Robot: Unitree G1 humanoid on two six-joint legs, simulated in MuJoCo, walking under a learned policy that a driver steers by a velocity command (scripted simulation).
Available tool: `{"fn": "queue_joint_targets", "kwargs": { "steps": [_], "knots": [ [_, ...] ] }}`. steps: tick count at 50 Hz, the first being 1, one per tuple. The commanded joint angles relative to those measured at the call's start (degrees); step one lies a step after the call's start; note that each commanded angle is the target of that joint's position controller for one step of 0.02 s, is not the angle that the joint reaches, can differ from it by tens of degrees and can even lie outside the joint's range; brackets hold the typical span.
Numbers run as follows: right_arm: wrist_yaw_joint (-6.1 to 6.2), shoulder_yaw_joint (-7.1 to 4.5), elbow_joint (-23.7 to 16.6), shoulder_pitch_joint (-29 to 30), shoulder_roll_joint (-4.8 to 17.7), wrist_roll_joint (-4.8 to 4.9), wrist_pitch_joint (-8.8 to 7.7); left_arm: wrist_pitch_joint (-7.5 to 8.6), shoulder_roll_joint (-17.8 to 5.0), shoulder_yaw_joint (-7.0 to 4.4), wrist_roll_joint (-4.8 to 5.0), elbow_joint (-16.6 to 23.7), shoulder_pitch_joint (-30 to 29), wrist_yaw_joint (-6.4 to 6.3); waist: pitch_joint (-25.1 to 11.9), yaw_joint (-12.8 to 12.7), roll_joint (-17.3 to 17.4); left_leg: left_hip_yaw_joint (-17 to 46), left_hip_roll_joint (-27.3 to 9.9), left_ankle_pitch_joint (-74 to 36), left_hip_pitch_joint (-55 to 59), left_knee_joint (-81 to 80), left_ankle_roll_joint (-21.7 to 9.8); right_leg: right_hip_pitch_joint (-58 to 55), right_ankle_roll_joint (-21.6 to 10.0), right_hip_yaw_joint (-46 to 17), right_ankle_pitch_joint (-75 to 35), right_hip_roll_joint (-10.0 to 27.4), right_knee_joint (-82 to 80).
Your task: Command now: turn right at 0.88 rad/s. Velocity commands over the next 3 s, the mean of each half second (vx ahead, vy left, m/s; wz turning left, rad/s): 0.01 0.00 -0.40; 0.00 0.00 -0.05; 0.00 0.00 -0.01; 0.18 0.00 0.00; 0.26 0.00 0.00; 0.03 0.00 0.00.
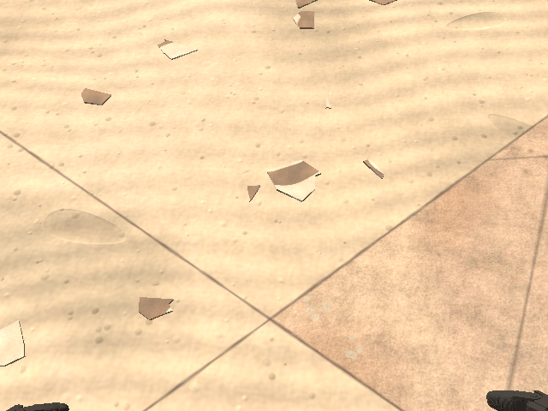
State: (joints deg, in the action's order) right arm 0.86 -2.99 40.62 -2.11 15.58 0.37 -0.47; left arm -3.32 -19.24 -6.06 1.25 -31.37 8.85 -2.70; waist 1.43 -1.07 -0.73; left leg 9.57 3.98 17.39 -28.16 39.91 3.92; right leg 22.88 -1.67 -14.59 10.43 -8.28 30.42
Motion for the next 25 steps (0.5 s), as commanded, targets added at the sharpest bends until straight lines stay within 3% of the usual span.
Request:
{"fn": "queue_joint_targets", "kwargs": {
  "steps": [1,2,3,4,5,6,7,8,9,11,15,17,20,21,22,23,24,25],
  "knots": [
    [-0.28,-2.2,-2.9,-3.1,5.9,0.07,-1.52,0.3,-7.8,-2.09,0.07,4.9,-2.3,0.01,-10.6,1.6,-10.8,-2.1,0.5,-2.8,7.1,-8.6,-1.5,-8.4,-7.0,-15.7,-10.0,12.2,-4.2],
    [-0.46,-2.57,-2.1,-5.5,6.4,-0.07,-1.79,0.19,-6.9,-1.66,0.25,5.2,-3.2,0.09,-10.9,2.5,-10.3,-2.9,-0.9,-8.3,12.4,-15.2,-2.5,-6.7,-5.7,-14.5,-8.2,10.7,-1.8],
    [-0.34,-3.27,-2.3,-6.0,8.7,-0.74,-1.67,0.1,-4.4,-0.69,-0.25,5.0,-1.0,0.26,-11.7,1.5,-5.8,2.7,-8.1,-10.2,18.7,-18.6,-5.3,-2.5,-3.8,-11.7,2.3,7.5,3.8],
    [0.01,-3.97,-3.3,-3.4,13.1,-2.24,-0.87,0.38,-1.4,0.39,-0.5,5.8,1.2,0.47,-9.1,-2.1,12.2,17.6,-19.6,-18.0,22.0,-22.6,-13.2,8.4,-0.7,-0.4,22.2,-1.9,15.5],
    [-0.06,-3.75,-4.3,-3.7,11.1,-3.94,-1.09,1.58,-5.9,-0.68,-1.44,5.4,2.7,0.94,-8.9,-1.9,18.2,29.4,-27.0,-19.1,18.9,-25.0,-21.1,12.2,2.4,2.0,27.4,-0.2,31.5],
    [0.28,-2.88,-6.0,-1.3,8.1,-3.18,-1.2,1.96,-9.4,-1.68,-1.03,3.3,3.6,1.24,-7.6,-2.0,12.0,23.8,-25.3,-17.4,16.8,-23.3,-21.0,12.0,3.6,2.0,23.3,2.2,38.7],
    [0.62,-2.38,-6.4,0.2,6.3,-2.05,-0.86,1.7,-9.4,-1.76,-0.8,1.6,3.2,1.22,-5.8,-1.8,7.4,16.1,-20.7,-15.5,15.0,-21.8,-18.0,11.1,4.5,3.4,19.4,3.1,41.2],
    [0.94,-2.04,-6.6,0.0,5.9,-1.12,-0.54,1.38,-7.5,-1.16,-1.0,1.0,2.7,1.0,-5.2,-1.0,5.1,12.5,-17.7,-14.2,15.2,-21.3,-16.1,11.5,5.2,4.4,16.7,3.1,43.2],
    [1.24,-1.74,-6.3,-0.9,6.1,-0.74,-0.26,1.26,-5.4,-0.33,-0.92,1.0,2.3,1.1,-4.5,-0.2,4.4,10.5,-16.7,-16.6,15.2,-21.2,-16.1,12.0,5.8,5.1,15.2,2.9,44.5],
    [1.47,-1.51,-5.6,-3.3,6.2,-1.11,0.26,1.42,-2.8,0.94,-0.47,1.6,0.5,1.31,-4.9,0.9,6.4,6.1,-14.2,-19.0,17.3,-21.1,-15.7,11.1,6.3,8.0,14.0,3.3,39.3],
    [1.23,-1.99,-4.6,-5.9,7.7,-0.85,0.97,1.83,-0.2,2.53,-0.77,1.6,-1.4,1.47,-7.4,2.6,12.3,3.4,-14.2,-18.7,20.3,-20.3,-16.3,2.3,6.2,12.2,17.7,6.6,18.8],
    [1.04,-2.33,-4.0,-7.6,8.8,-0.45,1.35,1.9,-1.3,2.21,-0.37,0.6,-0.8,1.74,-7.4,3.7,14.3,4.7,-15.6,-19.0,20.3,-19.8,-17.0,-1.6,5.5,14.0,15.9,6.7,10.6],
    [1.09,-1.82,-2.8,-9.6,7.9,1.05,1.54,2.07,-0.5,2.18,-0.86,-2.4,3.1,2.13,-6.5,1.6,12.1,3.2,-14.4,-20.1,16.7,-16.3,-14.2,-11.7,2.2,15.6,2.0,5.5,-9.7],
    [0.99,-1.54,-2.1,-11.7,7.1,0.86,1.07,2.17,-2.0,2.1,-1.54,-2.1,3.5,2.05,-7.2,2.1,9.3,2.1,-13.4,-16.0,12.2,-14.5,-10.7,-17.3,0.2,11.3,-2.5,8.7,-10.3],
    [0.57,-0.49,-2.9,-12.0,3.8,-1.08,0.28,2.05,-5.3,1.66,-2.36,-1.4,4.7,1.64,-9.7,2.9,-2.1,-3.5,-8.9,-5.1,5.8,-5.4,-6.4,-23.2,-2.9,0.6,-13.3,18.7,-9.7],
    [0.55,0.12,-4.6,-9.5,1.6,-1.48,-0.53,2.32,-4.7,1.97,-3.41,-2.7,1.9,2.22,-7.0,4.0,-13.4,-7.9,-5.7,6.9,5.1,-8.3,-3.5,-12.7,-8.9,-3.4,-11.9,24.4,-10.3],
    [0.71,-0.33,-4.3,-7.0,4.1,-1.84,-0.66,3.06,-0.6,2.99,-3.45,-1.1,-1.7,2.44,-4.5,2.7,-9.5,-7.3,-6.7,3.7,9.3,-7.5,-1.7,-9.0,-9.2,-1.6,-5.0,21.4,-11.9],
    [0.56,-0.39,-3.8,-6.0,3.8,-1.81,-0.72,3.72,1.4,3.6,-3.53,-1.9,-2.0,2.51,-4.1,2.9,-8.0,-7.3,-6.3,-2.5,11.2,-10.1,-1.5,-8.7,-6.5,1.2,-0.4,17.9,-10.9]
  ]
}}
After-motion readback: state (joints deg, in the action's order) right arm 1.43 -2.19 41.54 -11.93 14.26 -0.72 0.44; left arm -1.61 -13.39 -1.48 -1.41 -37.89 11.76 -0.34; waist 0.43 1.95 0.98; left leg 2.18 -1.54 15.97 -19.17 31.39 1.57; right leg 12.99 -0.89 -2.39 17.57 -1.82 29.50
